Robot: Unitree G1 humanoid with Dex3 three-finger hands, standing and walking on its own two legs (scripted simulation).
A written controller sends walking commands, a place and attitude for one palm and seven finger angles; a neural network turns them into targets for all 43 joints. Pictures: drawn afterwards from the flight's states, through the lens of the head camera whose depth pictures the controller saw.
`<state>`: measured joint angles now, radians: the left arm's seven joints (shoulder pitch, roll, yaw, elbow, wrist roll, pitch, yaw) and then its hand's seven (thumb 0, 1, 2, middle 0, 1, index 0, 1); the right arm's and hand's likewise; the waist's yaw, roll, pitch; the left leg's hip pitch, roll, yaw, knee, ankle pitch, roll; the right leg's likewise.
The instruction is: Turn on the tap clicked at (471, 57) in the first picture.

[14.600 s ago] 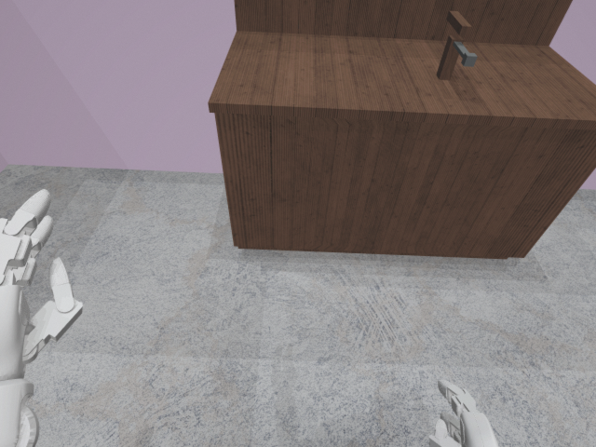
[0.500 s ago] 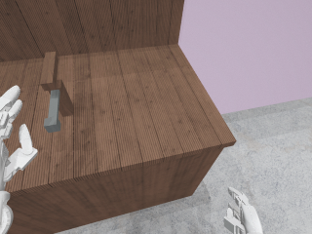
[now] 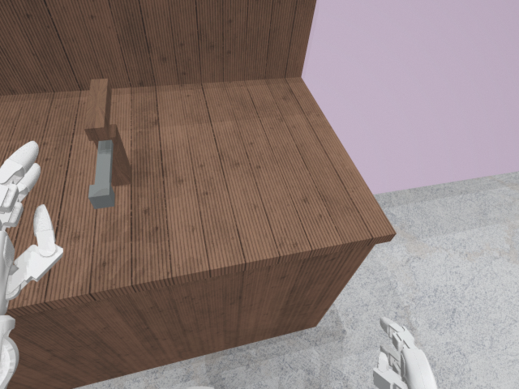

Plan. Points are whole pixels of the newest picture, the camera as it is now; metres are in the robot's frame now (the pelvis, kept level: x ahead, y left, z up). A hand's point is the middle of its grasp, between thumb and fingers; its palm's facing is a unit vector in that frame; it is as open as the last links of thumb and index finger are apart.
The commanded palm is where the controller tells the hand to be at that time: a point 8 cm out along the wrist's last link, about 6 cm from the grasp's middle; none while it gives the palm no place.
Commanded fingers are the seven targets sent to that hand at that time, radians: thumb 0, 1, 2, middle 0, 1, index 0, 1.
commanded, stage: come to a stop and stand still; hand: left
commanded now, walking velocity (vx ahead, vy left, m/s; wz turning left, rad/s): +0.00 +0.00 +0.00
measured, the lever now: (102, 195) +0.35 +0.28 +0.09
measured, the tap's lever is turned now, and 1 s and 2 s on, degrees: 0 0 0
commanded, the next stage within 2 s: look again from close up in 0.30 s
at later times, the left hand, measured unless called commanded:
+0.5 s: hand (58, 242) +0.22 +0.25 +0.16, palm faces +0.39 -0.84 -0.37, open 7.5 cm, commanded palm +0.16 +0.28 +0.18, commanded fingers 0.00 0.90 0.90 -0.20 -0.30 -0.20 -0.30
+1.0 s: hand (53, 224) +0.24 +0.26 +0.17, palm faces +0.39 -0.85 -0.36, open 7.4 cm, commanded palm +0.17 +0.28 +0.18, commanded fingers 0.00 0.90 0.90 -0.20 -0.30 -0.20 -0.30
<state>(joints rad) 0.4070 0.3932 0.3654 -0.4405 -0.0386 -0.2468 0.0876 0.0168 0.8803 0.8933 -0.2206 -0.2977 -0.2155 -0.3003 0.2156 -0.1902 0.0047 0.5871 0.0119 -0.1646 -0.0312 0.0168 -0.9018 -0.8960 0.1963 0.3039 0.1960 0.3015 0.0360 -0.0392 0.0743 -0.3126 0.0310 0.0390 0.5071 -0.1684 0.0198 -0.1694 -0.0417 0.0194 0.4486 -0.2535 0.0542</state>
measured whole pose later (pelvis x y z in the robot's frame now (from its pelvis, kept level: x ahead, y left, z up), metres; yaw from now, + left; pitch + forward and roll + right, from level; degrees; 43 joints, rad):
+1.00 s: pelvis +0.01 -0.01 +0.00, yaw +1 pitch -2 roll -1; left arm 0.25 0.41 0.41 -0.39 -0.11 0.03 0.00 0.01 0.89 0.89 -0.21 -0.30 -0.20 -0.30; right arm 0.16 -0.22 0.04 0.62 0.01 -0.14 0.01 0.02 -0.90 -0.90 0.20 0.30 0.20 0.30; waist 0.04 0.01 0.04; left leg -0.31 0.02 0.02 0.53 -0.18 0.00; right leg -0.18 -0.05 -0.01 0.51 -0.30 0.04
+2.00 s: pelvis +0.03 -0.06 -0.02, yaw +3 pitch +0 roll +0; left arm 0.48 0.29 0.31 -0.51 -0.22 0.01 0.06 0.02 0.89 0.89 -0.21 -0.30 -0.21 -0.30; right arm 0.21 -0.24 0.02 0.64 0.02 -0.27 -0.10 0.02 -0.90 -0.90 0.20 0.30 0.20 0.30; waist 0.09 0.05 -0.07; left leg -0.42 0.02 -0.09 0.72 -0.31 -0.05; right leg -0.28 -0.02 -0.06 0.73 -0.46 -0.01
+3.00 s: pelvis +0.02 -0.05 -0.02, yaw +4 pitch -2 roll -1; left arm 0.50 0.23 0.25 -0.58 -0.25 0.16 0.15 0.02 0.89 0.89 -0.21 -0.30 -0.20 -0.30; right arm 0.18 -0.23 0.07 0.64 0.02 -0.26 -0.11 0.02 -0.90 -0.90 0.20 0.30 0.20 0.30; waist 0.09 0.07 -0.05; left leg -0.39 0.02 -0.10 0.70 -0.28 -0.05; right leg -0.24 -0.01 -0.07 0.69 -0.42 -0.01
